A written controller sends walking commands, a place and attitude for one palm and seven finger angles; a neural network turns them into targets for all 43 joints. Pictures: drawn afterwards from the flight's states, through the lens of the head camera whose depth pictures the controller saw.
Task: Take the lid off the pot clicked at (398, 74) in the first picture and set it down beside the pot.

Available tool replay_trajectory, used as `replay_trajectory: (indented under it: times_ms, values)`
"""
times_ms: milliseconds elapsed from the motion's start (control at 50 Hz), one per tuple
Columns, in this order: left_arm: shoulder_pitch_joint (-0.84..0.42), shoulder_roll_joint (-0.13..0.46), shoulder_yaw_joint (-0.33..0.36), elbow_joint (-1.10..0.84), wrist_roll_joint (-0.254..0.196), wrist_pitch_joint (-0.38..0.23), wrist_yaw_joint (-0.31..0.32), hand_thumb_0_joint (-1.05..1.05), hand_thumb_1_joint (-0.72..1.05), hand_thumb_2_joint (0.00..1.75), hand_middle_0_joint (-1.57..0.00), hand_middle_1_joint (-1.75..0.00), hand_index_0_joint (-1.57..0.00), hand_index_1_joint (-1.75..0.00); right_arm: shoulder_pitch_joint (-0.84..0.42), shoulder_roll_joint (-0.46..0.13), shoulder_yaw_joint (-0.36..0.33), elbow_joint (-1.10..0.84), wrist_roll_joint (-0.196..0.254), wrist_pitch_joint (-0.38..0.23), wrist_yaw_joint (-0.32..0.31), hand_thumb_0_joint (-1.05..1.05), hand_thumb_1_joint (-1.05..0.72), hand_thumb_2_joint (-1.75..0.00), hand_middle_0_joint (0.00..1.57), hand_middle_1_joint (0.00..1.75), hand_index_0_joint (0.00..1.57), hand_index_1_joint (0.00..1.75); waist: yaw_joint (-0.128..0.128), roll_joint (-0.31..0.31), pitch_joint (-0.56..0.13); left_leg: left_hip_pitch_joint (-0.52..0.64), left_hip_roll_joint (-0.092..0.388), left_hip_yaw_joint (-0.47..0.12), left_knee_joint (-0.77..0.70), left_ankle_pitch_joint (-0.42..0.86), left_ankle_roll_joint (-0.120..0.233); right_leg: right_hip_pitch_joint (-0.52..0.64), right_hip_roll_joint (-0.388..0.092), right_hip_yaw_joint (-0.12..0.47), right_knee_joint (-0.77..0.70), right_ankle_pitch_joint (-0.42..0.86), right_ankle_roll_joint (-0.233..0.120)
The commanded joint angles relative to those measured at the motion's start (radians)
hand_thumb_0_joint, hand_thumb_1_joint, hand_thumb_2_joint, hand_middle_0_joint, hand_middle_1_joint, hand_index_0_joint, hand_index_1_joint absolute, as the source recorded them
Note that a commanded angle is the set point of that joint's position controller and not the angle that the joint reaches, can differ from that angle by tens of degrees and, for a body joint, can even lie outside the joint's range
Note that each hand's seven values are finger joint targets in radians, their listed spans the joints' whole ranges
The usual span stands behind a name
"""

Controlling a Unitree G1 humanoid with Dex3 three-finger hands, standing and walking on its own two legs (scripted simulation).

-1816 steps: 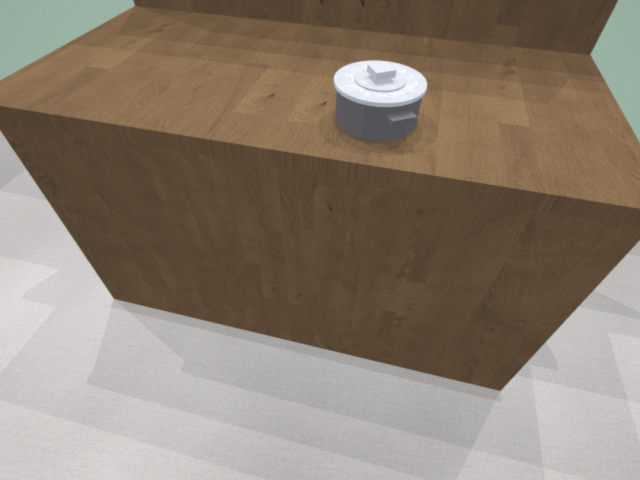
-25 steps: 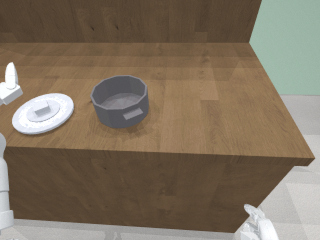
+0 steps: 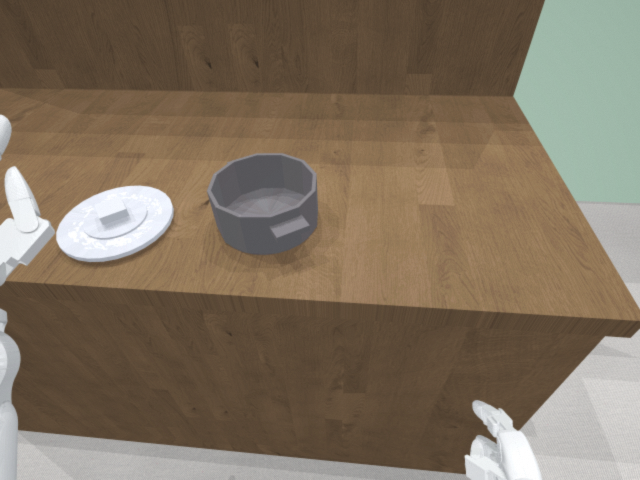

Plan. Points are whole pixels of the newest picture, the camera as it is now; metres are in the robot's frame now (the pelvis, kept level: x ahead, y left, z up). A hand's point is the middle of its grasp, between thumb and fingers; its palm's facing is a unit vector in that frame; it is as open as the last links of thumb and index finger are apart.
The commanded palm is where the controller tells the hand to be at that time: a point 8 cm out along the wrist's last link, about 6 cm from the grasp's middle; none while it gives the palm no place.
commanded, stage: draw the hand back to the body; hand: left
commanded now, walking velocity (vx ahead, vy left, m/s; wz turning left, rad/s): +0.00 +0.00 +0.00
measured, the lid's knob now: (111, 210) +0.47 +0.40 +0.08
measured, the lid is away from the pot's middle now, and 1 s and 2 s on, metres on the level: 0.25 0.25 0.25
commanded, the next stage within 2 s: step back with the hand held close in 0.42 s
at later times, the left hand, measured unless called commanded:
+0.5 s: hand out of the picture +0.16 +0.25 +0.26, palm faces +0.48 -0.83 -0.29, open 7.4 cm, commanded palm +0.10 +0.30 +0.26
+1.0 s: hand out of the picture +0.16 +0.27 +0.23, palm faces +0.31 -0.77 -0.56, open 7.4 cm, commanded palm +0.09 +0.34 +0.26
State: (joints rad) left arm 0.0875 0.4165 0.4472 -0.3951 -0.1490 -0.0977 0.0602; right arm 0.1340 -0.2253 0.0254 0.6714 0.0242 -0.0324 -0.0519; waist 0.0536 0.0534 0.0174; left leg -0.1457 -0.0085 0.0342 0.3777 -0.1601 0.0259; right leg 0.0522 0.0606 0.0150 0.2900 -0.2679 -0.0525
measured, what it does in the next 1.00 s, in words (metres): shifts its weight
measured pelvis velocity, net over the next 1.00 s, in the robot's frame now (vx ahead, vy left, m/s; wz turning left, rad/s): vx -0.05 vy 0.06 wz -0.02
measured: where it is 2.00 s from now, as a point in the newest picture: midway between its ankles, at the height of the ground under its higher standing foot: outside the picture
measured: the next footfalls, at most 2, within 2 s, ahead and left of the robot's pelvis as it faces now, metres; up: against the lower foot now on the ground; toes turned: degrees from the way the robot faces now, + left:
right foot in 1.62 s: -0.19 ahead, -0.04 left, +0.00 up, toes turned -5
left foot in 1.76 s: -0.10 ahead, +0.23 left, +0.00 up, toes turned -1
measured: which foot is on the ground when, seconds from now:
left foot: down 0.00-1.00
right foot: down 0.00-1.00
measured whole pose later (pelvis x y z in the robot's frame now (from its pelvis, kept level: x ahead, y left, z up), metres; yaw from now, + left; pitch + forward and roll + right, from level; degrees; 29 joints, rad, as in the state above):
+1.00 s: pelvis -0.05 +0.06 -0.01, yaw -1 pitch +2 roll -2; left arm 0.54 0.57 0.57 -0.87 -0.09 -0.19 0.10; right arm 0.20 -0.21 -0.02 0.51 0.01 -0.01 -0.04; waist -0.01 -0.02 0.05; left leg -0.40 -0.04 0.08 0.47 -0.12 0.11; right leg -0.24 0.02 0.01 0.55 -0.35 -0.01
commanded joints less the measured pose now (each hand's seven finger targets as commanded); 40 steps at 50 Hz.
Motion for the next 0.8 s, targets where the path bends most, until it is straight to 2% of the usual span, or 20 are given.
replay_trajectory:
  times_ms: [0,20,100,180,220,300,340,440,480,500,520,540,560,580,620,640,660,700,760,780]
  values:
    - [-0.145,0.216,0.093,-0.246,-0.008,-0.071,0.012,0.00,0.90,0.90,-0.20,-0.30,-0.20,-0.30,-0.171,-0.107,-0.036,-0.168,-0.003,-0.064,-0.006,0.00,-0.90,-0.90,0.20,0.30,0.20,0.30,0.004,0.019,-0.135,0.239,0.029,-0.018,-0.009,0.194,0.027,-0.192,-0.040,-0.019,-0.065,0.283,0.021]
    - [-0.107,0.235,0.121,-0.246,-0.012,-0.074,0.014,0.00,0.90,0.90,-0.20,-0.30,-0.20,-0.30,-0.170,-0.106,-0.037,-0.167,-0.006,-0.069,-0.007,0.00,-0.90,-0.90,0.20,0.30,0.20,0.30,0.011,0.009,-0.131,0.233,0.030,-0.021,-0.012,0.185,0.027,-0.187,-0.040,-0.020,-0.068,0.274,0.021]
    - [-0.027,0.193,0.091,-0.288,-0.016,-0.080,0.002,0.00,0.90,0.90,-0.20,-0.30,-0.20,-0.30,-0.178,-0.101,-0.036,-0.167,-0.009,-0.073,-0.004,0.00,-0.90,-0.90,0.20,0.30,0.20,0.30,0.008,-0.006,-0.093,0.220,0.031,-0.021,-0.014,0.161,0.027,-0.198,-0.043,-0.019,-0.082,0.249,0.023]
    - [0.052,0.195,0.095,-0.397,-0.012,-0.100,0.004,0.00,0.90,0.90,-0.20,-0.30,-0.20,-0.30,-0.184,-0.098,-0.037,-0.172,-0.015,-0.089,0.001,0.00,-0.90,-0.90,0.20,0.30,0.20,0.30,0.013,0.043,-0.109,0.233,0.033,-0.031,-0.015,0.144,0.022,-0.199,-0.043,-0.019,-0.087,0.210,0.018]
    - [0.117,0.191,0.107,-0.392,-0.013,-0.097,0.005,0.00,0.90,0.90,-0.20,-0.30,-0.20,-0.30,-0.177,-0.093,-0.037,-0.169,-0.017,-0.090,0.000,0.00,-0.90,-0.90,0.20,0.30,0.20,0.30,0.016,0.006,-0.095,0.217,0.035,-0.035,-0.019,0.140,0.019,-0.193,-0.043,-0.022,-0.089,0.207,0.018]
    - [0.042,0.190,0.103,-0.391,-0.011,-0.103,0.013,0.00,0.90,0.90,-0.20,-0.30,-0.20,-0.30,-0.178,-0.091,-0.036,-0.153,-0.015,-0.094,-0.009,0.00,-0.90,-0.90,0.20,0.30,0.20,0.30,0.001,0.032,-0.044,0.208,0.037,-0.039,-0.026,0.071,0.015,-0.230,-0.045,-0.016,-0.114,0.128,0.018]
    - [0.039,0.159,0.077,-0.352,-0.009,-0.098,0.012,0.00,0.90,0.90,-0.20,-0.30,-0.20,-0.30,-0.175,-0.090,-0.032,-0.149,-0.016,-0.096,-0.013,0.00,-0.90,-0.90,0.20,0.30,0.20,0.30,-0.001,0.032,-0.010,0.206,0.039,-0.046,-0.036,0.040,0.014,-0.248,-0.042,-0.018,-0.122,0.089,0.017]
    - [0.098,0.148,0.067,-0.393,-0.006,-0.103,0.007,0.00,0.90,0.90,-0.20,-0.30,-0.20,-0.30,-0.179,-0.090,-0.035,-0.158,-0.022,-0.104,-0.009,0.00,-0.90,-0.90,0.20,0.30,0.20,0.30,0.014,0.003,-0.053,0.217,0.038,-0.053,-0.042,0.048,0.016,-0.214,-0.044,-0.018,-0.113,0.095,0.015]
    - [0.079,0.168,0.077,-0.425,-0.001,-0.109,0.013,0.00,0.90,0.90,-0.20,-0.30,-0.20,-0.30,-0.183,-0.092,-0.035,-0.156,-0.024,-0.106,-0.007,0.00,-0.90,-0.90,0.20,0.30,0.20,0.30,0.015,0.036,-0.079,0.227,0.037,-0.055,-0.035,0.060,0.015,-0.210,-0.043,-0.011,-0.109,0.105,0.013]
    - [0.070,0.173,0.082,-0.427,-0.001,-0.109,0.016,0.00,0.90,0.90,-0.20,-0.30,-0.20,-0.30,-0.182,-0.090,-0.034,-0.155,-0.025,-0.109,-0.009,0.00,-0.90,-0.90,0.20,0.30,0.20,0.30,0.015,0.028,-0.074,0.222,0.038,-0.058,-0.037,0.054,0.014,-0.210,-0.044,-0.013,-0.109,0.100,0.014]
    - [-0.101,0.362,0.233,-0.567,0.036,-0.159,0.042,0.00,0.90,0.90,-0.20,-0.30,-0.20,-0.30,-0.181,-0.132,-0.040,-0.217,-0.007,-0.092,-0.005,0.00,-0.90,-0.90,0.20,0.30,0.20,0.30,-0.011,0.039,-0.010,0.132,0.050,-0.096,0.037,-0.029,0.036,-0.334,-0.108,0.129,-0.133,0.112,0.021]
    - [0.016,0.250,0.165,-0.418,0.033,-0.161,0.045,0.00,0.90,0.90,-0.20,-0.30,-0.20,-0.30,-0.157,-0.109,-0.043,-0.187,-0.021,-0.078,-0.010,0.00,-0.90,-0.90,0.20,0.30,0.20,0.30,-0.024,-0.055,0.012,0.085,0.037,-0.115,0.089,-0.040,0.038,-0.347,-0.143,0.145,-0.144,0.095,0.009]
    - [0.050,0.247,0.158,-0.430,0.040,-0.162,0.043,0.00,0.90,0.90,-0.20,-0.30,-0.20,-0.30,-0.151,-0.107,-0.042,-0.190,-0.019,-0.068,0.002,0.00,-0.90,-0.90,0.20,0.30,0.20,0.30,-0.023,-0.058,0.009,0.100,0.031,-0.112,0.121,-0.033,0.038,-0.374,-0.165,0.172,-0.155,0.093,0.000]
    - [0.091,0.203,0.119,-0.384,0.045,-0.151,0.041,0.00,0.90,0.90,-0.20,-0.30,-0.20,-0.30,-0.127,-0.110,-0.050,-0.193,-0.014,-0.060,0.006,0.00,-0.90,-0.90,0.20,0.30,0.20,0.30,-0.038,-0.091,0.015,0.086,0.038,-0.118,0.151,-0.021,0.032,-0.393,-0.188,0.177,-0.146,0.102,-0.010]
    - [0.141,0.173,0.090,-0.341,0.046,-0.134,0.036,0.00,0.90,0.90,-0.20,-0.30,-0.20,-0.30,-0.097,-0.111,-0.060,-0.205,-0.003,-0.046,0.008,0.00,-0.90,-0.90,0.20,0.30,0.20,0.30,-0.050,-0.101,-0.021,0.085,0.056,-0.114,0.180,0.022,0.030,-0.392,-0.214,0.152,-0.103,0.163,-0.010]
    - [0.154,0.175,0.088,-0.345,0.047,-0.129,0.036,0.00,0.90,0.90,-0.20,-0.30,-0.20,-0.30,-0.091,-0.115,-0.066,-0.213,0.002,-0.037,0.009,0.00,-0.90,-0.90,0.20,0.30,0.20,0.30,-0.054,-0.068,-0.035,0.085,0.071,-0.107,0.170,0.061,0.031,-0.381,-0.213,0.139,-0.075,0.215,-0.003]
    - [0.159,0.182,0.092,-0.374,0.044,-0.134,0.035,0.00,0.90,0.90,-0.20,-0.30,-0.20,-0.30,-0.083,-0.116,-0.066,-0.217,0.004,-0.031,0.012,0.00,-0.90,-0.90,0.20,0.30,0.20,0.30,-0.054,-0.042,-0.073,0.096,0.078,-0.111,0.142,0.114,0.030,-0.350,-0.196,0.112,-0.037,0.251,0.001]
    - [0.186,0.208,0.117,-0.407,0.048,-0.133,0.039,0.00,0.90,0.90,-0.20,-0.30,-0.20,-0.30,-0.078,-0.133,-0.076,-0.247,0.005,-0.016,0.006,0.00,-0.90,-0.90,0.20,0.30,0.20,0.30,-0.053,-0.015,-0.089,0.072,0.113,-0.134,0.091,0.221,0.035,-0.314,-0.152,0.064,0.022,0.283,0.021]
    - [0.260,0.264,0.179,-0.511,0.047,-0.143,0.047,0.00,0.90,0.90,-0.20,-0.30,-0.20,-0.30,-0.080,-0.134,-0.077,-0.281,0.003,-0.003,0.004,0.00,-0.90,-0.90,0.20,0.30,0.20,0.30,-0.032,0.033,-0.156,0.057,0.146,-0.172,0.043,0.347,0.052,-0.266,-0.092,0.023,0.104,0.269,0.037]
    - [0.306,0.258,0.187,-0.527,0.047,-0.146,0.048,0.00,0.90,0.90,-0.20,-0.30,-0.20,-0.30,-0.072,-0.132,-0.077,-0.295,0.001,0.002,0.003,0.00,-0.90,-0.90,0.20,0.30,0.20,0.30,-0.031,0.023,-0.175,0.037,0.155,-0.186,0.031,0.376,0.055,-0.247,-0.076,0.010,0.127,0.253,0.040]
